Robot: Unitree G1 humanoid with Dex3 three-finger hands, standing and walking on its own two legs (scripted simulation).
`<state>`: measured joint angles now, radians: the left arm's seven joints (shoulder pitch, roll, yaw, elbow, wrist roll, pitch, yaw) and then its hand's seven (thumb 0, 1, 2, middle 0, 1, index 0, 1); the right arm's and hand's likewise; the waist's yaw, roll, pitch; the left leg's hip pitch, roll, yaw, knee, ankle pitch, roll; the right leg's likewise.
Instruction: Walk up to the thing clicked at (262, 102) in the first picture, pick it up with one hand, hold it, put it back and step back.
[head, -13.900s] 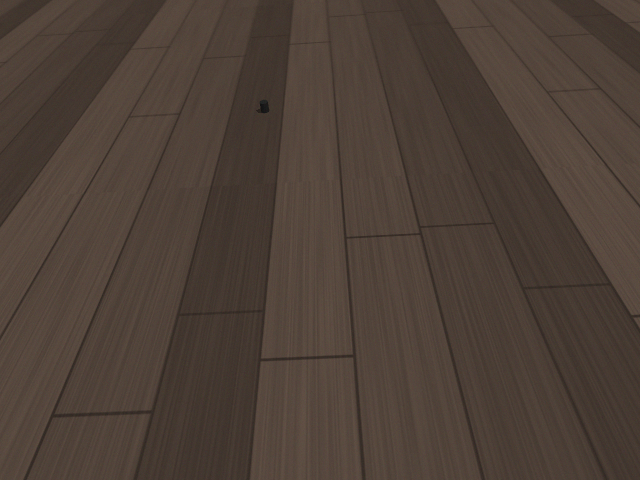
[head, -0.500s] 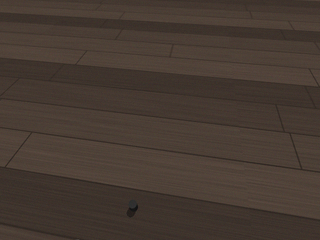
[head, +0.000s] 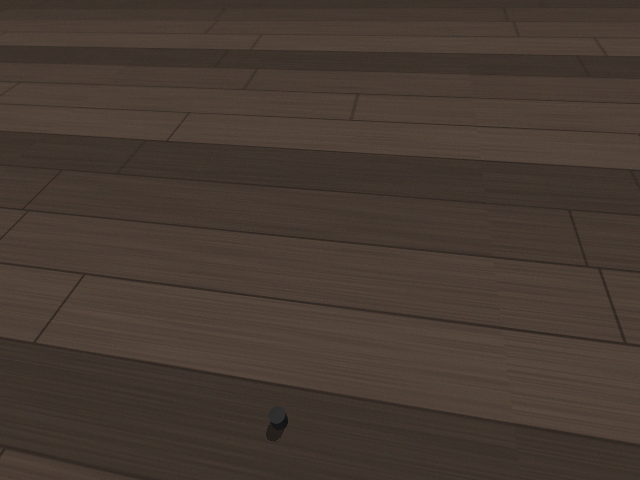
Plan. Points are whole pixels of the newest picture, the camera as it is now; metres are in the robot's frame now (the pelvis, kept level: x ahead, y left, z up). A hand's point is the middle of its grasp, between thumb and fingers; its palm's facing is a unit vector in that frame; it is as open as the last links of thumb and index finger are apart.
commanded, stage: walk up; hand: left
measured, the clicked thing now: (278, 418) +0.44 +0.23 -0.75
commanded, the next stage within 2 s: stand in 0.26 s
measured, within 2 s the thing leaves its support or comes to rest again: neither
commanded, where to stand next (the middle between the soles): +0.04 +0.01 m, yaw +0 degrees
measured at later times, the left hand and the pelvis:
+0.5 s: hand out of the picture +0.09 +0.24 -0.15, palm faces -0.03 -0.94 -0.34, open 7.4 cm; pelvis +0.01 -0.01 +0.00, yaw +0 degrees
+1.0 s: hand out of the picture +0.10 +0.24 -0.15, palm faces -0.03 -0.94 -0.35, open 7.4 cm; pelvis +0.03 -0.02 +0.00, yaw +0 degrees
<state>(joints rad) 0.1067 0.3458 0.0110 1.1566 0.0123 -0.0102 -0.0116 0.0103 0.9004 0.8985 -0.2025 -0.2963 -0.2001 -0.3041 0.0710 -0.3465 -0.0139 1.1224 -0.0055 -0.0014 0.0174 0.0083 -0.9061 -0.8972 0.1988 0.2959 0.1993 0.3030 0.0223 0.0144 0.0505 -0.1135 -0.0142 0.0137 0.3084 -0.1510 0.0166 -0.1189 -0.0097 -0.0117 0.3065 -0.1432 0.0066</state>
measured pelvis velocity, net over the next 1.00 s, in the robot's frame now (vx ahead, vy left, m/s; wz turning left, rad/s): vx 0.03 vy -0.02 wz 0.00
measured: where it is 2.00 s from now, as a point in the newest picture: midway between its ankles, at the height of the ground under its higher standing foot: outside the picture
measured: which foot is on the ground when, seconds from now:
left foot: down 0.00-1.00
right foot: down 0.00-1.00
